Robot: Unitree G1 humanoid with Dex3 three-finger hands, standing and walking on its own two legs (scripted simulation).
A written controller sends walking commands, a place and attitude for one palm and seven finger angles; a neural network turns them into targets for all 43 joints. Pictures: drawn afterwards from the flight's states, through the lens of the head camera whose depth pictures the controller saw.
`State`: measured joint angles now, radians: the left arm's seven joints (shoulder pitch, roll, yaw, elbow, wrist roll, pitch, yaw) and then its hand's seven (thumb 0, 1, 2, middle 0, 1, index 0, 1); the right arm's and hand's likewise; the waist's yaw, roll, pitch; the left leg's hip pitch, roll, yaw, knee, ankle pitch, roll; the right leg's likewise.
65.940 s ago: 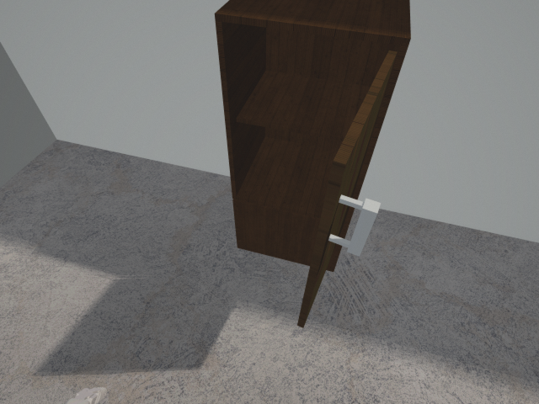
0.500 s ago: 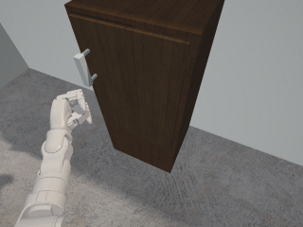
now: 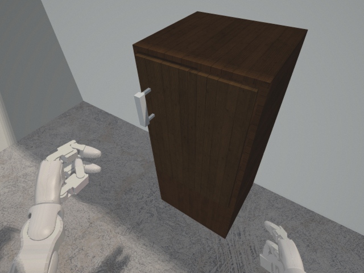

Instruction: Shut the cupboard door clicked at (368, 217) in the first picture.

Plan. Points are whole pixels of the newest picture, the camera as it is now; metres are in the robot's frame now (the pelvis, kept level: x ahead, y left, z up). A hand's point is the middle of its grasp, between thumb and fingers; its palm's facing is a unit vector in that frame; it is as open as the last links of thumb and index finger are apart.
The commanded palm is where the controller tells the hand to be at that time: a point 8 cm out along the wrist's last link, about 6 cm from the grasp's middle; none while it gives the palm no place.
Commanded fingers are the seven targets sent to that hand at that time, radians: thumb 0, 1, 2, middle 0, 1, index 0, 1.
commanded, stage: draw the hand back to the body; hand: left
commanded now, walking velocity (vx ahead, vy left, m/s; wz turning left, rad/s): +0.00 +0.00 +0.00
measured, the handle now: (146, 107) +0.63 +0.20 +0.01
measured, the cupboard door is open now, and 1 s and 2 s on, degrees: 0 0 0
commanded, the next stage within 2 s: step back with the hand held close in 0.68 s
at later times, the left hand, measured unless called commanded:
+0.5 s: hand (32, 200) +0.18 +0.27 +0.15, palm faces +0.48 -0.78 -0.40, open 7.2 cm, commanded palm +0.14 +0.30 +0.17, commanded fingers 0.00 0.90 0.90 -0.20 -0.30 -0.20 -0.30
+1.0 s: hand (35, 197) +0.19 +0.27 +0.16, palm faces +0.43 -0.78 -0.45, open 7.4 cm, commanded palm +0.13 +0.31 +0.17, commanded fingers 0.00 0.90 0.90 -0.20 -0.30 -0.20 -0.30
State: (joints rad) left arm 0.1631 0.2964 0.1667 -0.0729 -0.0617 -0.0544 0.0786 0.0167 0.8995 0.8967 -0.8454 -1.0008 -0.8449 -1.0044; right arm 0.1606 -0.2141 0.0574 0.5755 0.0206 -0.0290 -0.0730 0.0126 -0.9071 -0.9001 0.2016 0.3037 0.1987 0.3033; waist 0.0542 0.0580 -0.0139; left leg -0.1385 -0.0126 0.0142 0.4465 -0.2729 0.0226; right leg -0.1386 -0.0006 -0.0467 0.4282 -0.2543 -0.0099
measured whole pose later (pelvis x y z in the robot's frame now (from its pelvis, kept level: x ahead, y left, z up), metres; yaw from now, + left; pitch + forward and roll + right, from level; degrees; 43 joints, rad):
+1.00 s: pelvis -0.01 +0.01 +0.00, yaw +0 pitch +0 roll -1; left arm 0.51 0.36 0.38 -0.38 -0.06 -0.15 0.11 0.01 0.89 0.90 -0.21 -0.30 -0.21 -0.30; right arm 0.19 -0.25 -0.01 0.61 0.01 -0.03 -0.07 0.02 -0.91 -0.90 0.20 0.30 0.20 0.30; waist 0.02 0.08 -0.03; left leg -0.22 0.00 0.01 0.49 -0.27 0.03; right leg -0.19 0.01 -0.05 0.42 -0.23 0.00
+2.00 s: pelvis -0.12 +0.02 -0.02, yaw +3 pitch +1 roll -2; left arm 0.54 0.43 0.43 -0.54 -0.02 -0.28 0.16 0.01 0.89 0.90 -0.21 -0.30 -0.21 -0.30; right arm 0.21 -0.22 -0.02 0.62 -0.01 -0.06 -0.06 0.01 -0.91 -0.90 0.20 0.30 0.20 0.30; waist -0.01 -0.01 -0.02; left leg -0.51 -0.02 -0.01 0.67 -0.30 0.02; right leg -0.41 0.04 0.02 0.55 -0.17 0.01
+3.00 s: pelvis -0.27 +0.06 -0.01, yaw -4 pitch -1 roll -2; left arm 0.62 0.49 0.43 -0.54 -0.04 -0.19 0.16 0.01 0.89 0.90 -0.21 -0.30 -0.21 -0.30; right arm 0.31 -0.18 0.02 0.66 -0.02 -0.06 -0.06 0.01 -0.90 -0.90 0.21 0.30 0.20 0.30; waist -0.01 -0.03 -0.08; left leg -0.49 0.00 0.02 0.80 -0.35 -0.02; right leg -0.21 0.06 -0.02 0.50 -0.28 -0.06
